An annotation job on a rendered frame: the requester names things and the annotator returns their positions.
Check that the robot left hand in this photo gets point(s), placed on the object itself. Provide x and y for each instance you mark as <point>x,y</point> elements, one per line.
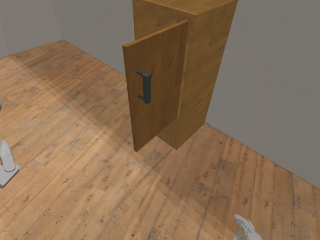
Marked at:
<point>8,169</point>

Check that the robot right hand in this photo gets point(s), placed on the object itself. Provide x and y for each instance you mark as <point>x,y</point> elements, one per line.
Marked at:
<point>247,228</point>

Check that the handle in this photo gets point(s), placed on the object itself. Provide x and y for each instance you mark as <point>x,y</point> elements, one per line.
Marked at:
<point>146,79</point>

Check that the cupboard door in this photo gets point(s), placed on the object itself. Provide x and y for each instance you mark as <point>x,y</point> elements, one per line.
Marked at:
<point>160,54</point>

